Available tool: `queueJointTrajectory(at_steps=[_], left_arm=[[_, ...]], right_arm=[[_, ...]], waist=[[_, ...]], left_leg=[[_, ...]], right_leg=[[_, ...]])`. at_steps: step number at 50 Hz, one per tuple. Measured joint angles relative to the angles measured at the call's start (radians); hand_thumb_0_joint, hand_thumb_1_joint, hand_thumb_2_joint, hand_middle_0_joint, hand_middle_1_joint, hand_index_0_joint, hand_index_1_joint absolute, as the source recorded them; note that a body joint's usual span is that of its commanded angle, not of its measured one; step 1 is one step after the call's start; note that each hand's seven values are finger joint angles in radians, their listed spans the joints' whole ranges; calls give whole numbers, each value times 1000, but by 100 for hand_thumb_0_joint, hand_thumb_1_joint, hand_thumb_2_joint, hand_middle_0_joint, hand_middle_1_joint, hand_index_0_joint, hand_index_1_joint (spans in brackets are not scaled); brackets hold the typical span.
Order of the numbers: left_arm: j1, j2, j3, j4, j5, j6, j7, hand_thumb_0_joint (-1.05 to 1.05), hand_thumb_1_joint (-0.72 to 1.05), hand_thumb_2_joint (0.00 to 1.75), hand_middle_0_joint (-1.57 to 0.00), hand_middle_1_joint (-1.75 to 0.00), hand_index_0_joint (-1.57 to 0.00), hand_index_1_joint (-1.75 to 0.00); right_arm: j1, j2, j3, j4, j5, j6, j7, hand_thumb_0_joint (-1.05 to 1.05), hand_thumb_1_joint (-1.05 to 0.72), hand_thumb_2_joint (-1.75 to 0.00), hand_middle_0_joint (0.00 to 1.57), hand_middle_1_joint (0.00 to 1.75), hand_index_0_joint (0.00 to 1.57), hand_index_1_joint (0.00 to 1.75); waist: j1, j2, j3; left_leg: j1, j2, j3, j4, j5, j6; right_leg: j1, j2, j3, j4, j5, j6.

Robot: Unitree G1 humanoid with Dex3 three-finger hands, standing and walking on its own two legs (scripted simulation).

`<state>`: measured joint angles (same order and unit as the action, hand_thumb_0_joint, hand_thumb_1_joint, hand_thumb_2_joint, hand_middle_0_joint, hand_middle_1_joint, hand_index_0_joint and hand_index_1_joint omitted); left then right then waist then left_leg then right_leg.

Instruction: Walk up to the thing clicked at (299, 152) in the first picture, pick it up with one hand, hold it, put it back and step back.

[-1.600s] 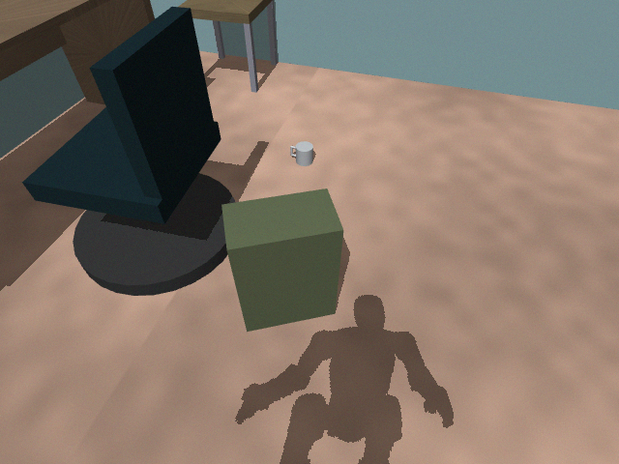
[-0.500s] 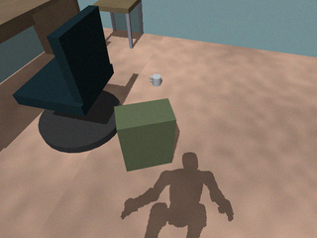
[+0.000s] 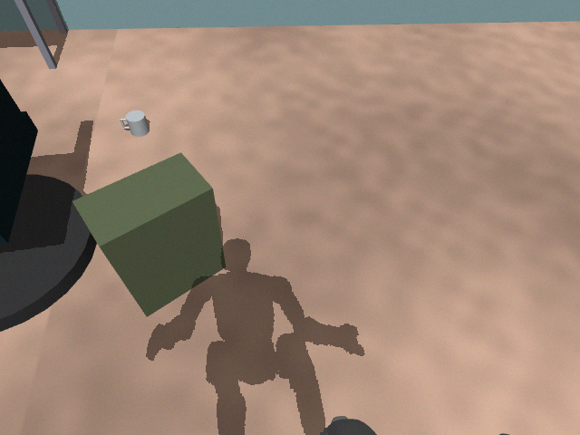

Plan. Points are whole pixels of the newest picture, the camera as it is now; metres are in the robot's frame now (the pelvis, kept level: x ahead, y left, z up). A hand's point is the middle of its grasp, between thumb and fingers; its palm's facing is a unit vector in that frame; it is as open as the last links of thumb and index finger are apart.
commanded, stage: walk up
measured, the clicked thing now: (134, 123) +1.56 +0.73 -0.73
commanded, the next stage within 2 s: stand in 1.88 s
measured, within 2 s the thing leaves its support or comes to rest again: neither
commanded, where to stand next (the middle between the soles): +0.07 -0.03 m, yaw -32 degrees
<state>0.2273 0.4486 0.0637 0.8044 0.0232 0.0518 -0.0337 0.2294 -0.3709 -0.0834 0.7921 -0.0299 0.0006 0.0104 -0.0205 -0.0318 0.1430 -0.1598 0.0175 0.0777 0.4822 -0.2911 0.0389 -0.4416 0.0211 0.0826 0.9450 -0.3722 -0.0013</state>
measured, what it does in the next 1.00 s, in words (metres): steps on the spot, turning right: right foot, then left foot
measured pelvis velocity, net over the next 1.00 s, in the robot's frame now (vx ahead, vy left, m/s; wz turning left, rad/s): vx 0.01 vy -0.04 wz -0.50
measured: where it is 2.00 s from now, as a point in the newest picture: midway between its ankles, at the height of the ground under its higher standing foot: outside the picture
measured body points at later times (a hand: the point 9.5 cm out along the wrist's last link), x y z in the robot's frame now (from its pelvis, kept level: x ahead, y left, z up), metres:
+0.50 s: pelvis +0.02 -0.02 -0.02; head +0.05 -0.03 +0.43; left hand +0.22 +0.24 -0.12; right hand -0.01 -0.34 -0.13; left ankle +0.11 +0.10 -0.73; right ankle +0.00 -0.14 -0.74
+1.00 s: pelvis +0.01 -0.04 -0.03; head +0.03 -0.07 +0.42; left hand +0.20 +0.23 -0.13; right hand -0.05 -0.37 -0.15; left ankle +0.10 +0.09 -0.72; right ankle -0.04 -0.15 -0.74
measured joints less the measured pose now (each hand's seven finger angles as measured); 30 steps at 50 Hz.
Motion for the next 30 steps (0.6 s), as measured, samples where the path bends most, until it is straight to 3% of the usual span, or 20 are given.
queueJointTrajectory(at_steps=[8, 10, 11, 13, 15, 24, 27, 30], left_arm=[[-41, -16, 5, -46, 5, -8, -12, 1, 90, 90, -20, -30, -20, -30], [-51, -27, 6, -54, 7, -27, -9, 0, 90, 90, -20, -30, -20, -30], [-56, -37, 5, -58, 9, -39, -5, 0, 90, 90, -20, -30, -20, -30], [-51, -47, -1, -72, 4, -52, 1, 0, 90, 90, -20, -30, -20, -30], [-41, -63, -11, -78, -6, -53, 9, 0, 90, 90, -20, -30, -20, -30], [10, -79, -26, -98, 4, -36, 16, 0, 90, 90, -20, -30, -21, -30], [15, -64, -20, -100, -3, -17, 18, 0, 90, 90, -20, -30, -21, -30], [5, -46, -10, -74, -4, -2, 33, 0, 90, 90, -20, -30, -20, -30]], right_arm=[[96, -38, 5, -29, -1, 10, 9, 0, -90, -90, 20, 31, 20, 30], [108, -54, 4, -29, 5, 19, 10, 0, -90, -90, 20, 31, 20, 30], [103, -60, 3, -22, 10, 26, 8, 0, -90, -90, 20, 31, 20, 30], [93, -53, 10, -6, 14, 42, 1, 1, -90, -90, 20, 30, 20, 30], [89, -47, 19, 3, 18, 44, 0, 1, -90, -90, 20, 30, 20, 30], [62, -31, 33, -3, 8, 5, -6, 1, -90, -90, 20, 30, 20, 30], [56, -27, 26, -11, 5, -13, -16, 0, -90, -90, 20, 30, 20, 30], [37, -10, 32, -16, 1, -20, -16, 0, -90, -90, 20, 30, 20, 30]], waist=[[-51, 42, 5], [-57, 67, 8], [-62, 87, 21], [-51, 80, 25], [-39, 72, 17], [0, 38, -11], [3, 10, -17], [13, -27, -5]], left_leg=[[-31, 60, 101, 113, -79, -18], [-61, 91, 111, 201, -124, -25], [-86, 104, 80, 283, -137, -23], [-149, 66, 7, 467, -221, -32], [-200, 39, -35, 568, -233, -38], [-255, 20, -88, 364, -122, -27], [-199, -7, -77, 224, -10, -19], [-207, 0, -41, 264, -29, -32]], right_leg=[[120, -23, -84, -246, -19, -30], [171, 0, -96, -340, 57, -39], [176, 20, -97, -332, 69, -33], [172, 29, -68, -299, 51, -37], [185, 33, -39, -310, 53, -41], [167, 56, 48, -274, 36, -23], [120, 59, 68, -178, -16, -6], [44, 80, 86, 22, -125, -16]])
